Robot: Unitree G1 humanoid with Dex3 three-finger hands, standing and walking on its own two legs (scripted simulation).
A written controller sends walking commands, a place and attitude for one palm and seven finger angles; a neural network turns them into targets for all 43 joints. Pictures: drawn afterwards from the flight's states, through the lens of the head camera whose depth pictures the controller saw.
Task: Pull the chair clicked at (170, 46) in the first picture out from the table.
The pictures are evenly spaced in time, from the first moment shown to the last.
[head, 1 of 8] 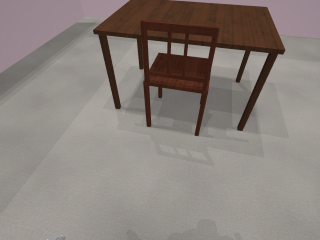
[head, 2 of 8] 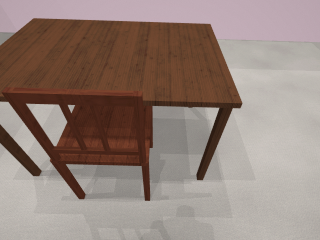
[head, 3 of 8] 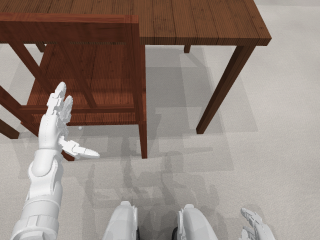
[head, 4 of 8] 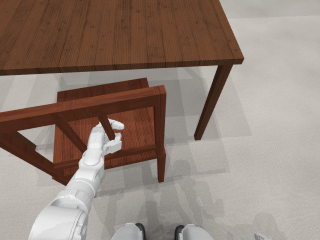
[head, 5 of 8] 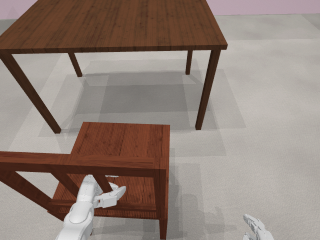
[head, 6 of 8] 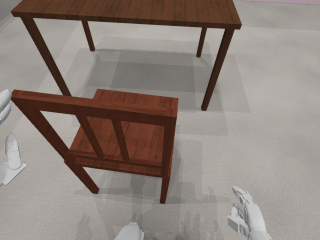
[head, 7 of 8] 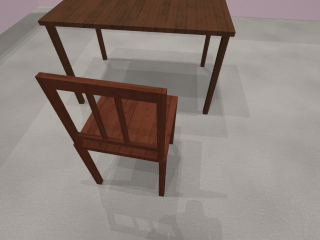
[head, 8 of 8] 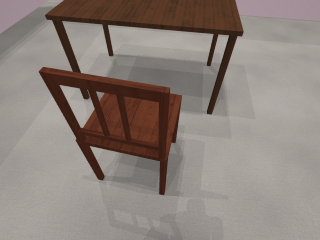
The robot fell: no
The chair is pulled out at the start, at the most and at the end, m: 0.00 0.58 0.58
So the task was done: yes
